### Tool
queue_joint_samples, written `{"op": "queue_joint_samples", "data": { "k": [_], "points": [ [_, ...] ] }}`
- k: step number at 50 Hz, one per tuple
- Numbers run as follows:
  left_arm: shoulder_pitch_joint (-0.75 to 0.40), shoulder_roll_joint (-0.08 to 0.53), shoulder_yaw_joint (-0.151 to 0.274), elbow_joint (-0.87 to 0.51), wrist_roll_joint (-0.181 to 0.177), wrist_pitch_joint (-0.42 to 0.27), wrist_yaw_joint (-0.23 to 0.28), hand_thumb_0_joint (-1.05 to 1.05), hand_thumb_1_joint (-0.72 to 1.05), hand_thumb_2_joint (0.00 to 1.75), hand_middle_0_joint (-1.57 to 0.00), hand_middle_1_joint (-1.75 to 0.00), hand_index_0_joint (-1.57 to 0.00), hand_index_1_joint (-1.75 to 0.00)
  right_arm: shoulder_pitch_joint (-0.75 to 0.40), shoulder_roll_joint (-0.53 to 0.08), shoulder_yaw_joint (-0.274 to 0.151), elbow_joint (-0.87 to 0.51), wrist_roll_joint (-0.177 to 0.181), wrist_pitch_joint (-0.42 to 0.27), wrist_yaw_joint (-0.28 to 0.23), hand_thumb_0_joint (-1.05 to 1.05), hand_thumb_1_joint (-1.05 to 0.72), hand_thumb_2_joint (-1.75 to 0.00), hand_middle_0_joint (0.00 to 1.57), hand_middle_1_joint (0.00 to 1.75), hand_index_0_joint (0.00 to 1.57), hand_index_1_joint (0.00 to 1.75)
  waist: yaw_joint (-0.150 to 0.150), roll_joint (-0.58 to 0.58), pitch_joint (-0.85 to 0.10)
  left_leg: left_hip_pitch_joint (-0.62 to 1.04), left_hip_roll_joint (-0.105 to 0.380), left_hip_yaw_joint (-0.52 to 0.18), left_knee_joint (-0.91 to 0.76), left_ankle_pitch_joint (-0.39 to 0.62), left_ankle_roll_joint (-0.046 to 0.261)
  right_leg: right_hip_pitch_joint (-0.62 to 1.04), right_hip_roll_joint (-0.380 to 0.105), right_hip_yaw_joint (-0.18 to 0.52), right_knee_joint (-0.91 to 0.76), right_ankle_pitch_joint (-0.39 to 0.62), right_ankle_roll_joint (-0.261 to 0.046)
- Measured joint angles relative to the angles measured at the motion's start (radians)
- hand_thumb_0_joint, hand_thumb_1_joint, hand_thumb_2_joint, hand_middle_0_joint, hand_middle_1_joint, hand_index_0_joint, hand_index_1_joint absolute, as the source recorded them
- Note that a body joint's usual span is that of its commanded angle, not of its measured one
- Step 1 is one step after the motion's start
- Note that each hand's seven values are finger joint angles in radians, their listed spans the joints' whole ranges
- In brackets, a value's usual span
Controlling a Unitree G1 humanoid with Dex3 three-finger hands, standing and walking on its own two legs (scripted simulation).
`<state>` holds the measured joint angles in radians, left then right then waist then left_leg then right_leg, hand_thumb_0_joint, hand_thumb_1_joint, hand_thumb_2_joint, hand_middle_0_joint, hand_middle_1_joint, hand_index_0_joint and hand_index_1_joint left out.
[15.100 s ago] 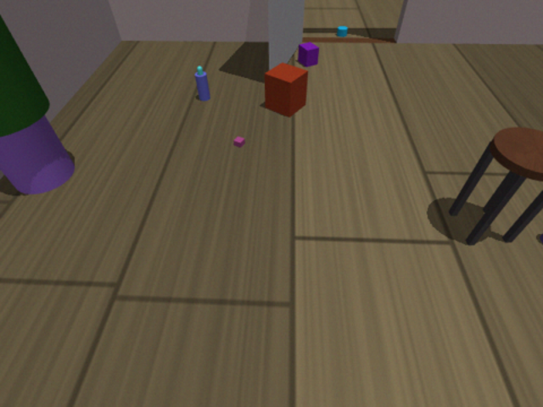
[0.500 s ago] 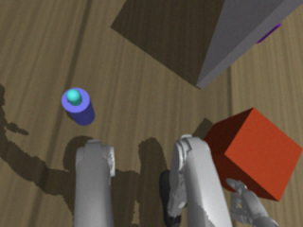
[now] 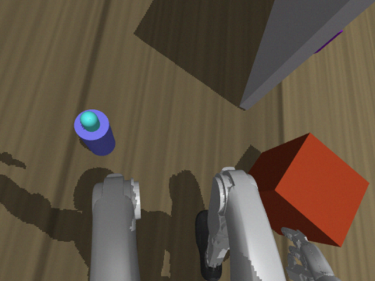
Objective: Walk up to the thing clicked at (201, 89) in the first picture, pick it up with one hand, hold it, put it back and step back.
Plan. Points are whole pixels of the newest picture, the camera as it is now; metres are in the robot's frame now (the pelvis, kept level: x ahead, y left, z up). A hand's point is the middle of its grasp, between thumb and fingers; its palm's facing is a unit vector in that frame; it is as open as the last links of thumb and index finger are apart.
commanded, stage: go down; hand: left
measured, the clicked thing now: (96, 132) +0.46 +0.22 -0.25
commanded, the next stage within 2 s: none
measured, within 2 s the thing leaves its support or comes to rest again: neither
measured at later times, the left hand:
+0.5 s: hand out of the picture +0.40 +0.42 +0.04, palm faces +0.17 -0.98 -0.04, open 17.7 cm
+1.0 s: hand out of the picture +0.39 +0.41 +0.04, palm faces +0.17 -0.99 -0.05, open 17.7 cm
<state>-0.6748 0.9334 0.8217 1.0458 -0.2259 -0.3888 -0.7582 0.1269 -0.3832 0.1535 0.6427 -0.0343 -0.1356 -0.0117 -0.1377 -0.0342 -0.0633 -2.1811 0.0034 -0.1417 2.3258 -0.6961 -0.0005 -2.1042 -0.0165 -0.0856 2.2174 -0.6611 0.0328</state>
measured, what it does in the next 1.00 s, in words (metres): stands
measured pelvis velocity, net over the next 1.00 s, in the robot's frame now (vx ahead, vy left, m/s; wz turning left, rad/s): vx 0.00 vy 0.00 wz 0.02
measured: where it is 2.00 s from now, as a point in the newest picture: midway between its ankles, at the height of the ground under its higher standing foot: (168, 264)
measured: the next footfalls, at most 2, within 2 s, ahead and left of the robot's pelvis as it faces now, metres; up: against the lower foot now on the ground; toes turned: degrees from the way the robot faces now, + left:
none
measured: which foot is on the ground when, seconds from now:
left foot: down 0.00-1.00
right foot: down 0.00-1.00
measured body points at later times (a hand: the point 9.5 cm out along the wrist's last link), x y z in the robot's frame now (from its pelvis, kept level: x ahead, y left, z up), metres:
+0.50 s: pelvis +0.00 +0.00 +0.01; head +0.21 +0.09 +0.40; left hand +0.39 +0.47 +0.04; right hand +0.15 -0.27 -0.08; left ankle +0.08 +0.12 -0.33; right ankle +0.11 -0.13 -0.33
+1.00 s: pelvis +0.00 +0.00 +0.01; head +0.21 +0.08 +0.40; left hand +0.38 +0.47 +0.05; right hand +0.15 -0.27 -0.08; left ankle +0.08 +0.12 -0.33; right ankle +0.11 -0.13 -0.33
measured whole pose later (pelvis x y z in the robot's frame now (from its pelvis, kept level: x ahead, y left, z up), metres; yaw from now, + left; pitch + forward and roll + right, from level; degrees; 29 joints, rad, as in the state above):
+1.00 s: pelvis +0.00 +0.00 +0.01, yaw +1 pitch +32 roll -8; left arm -0.65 0.91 0.81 1.05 -0.24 -0.39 -0.78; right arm 0.12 -0.37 0.14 0.65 -0.03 -0.16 -0.02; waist -0.12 -0.03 -0.08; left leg -2.15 0.00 -0.13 2.28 -0.69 0.00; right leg -2.08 -0.02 -0.07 2.19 -0.66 0.03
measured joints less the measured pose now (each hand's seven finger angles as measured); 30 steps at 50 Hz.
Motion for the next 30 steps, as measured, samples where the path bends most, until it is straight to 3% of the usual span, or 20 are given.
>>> {"op": "queue_joint_samples", "data": {
  "k": [30],
  "points": [
    [0.017,-0.003,-0.007,0.0,-0.01,0.016,-0.015,-0.01,-0.61,0.04,-0.08,-0.03,-0.05,-0.05,-0.001,0.009,-0.005,0.005,0.004,-0.018,-0.009,0.01,-0.89,-0.9,0.21,0.3,0.21,0.3,0.014,0.008,-0.019,0.021,-0.003,0.01,-0.032,0.003,0.004,0.022,-0.004,0.007,-0.028,-0.002,0.002]
  ]
}}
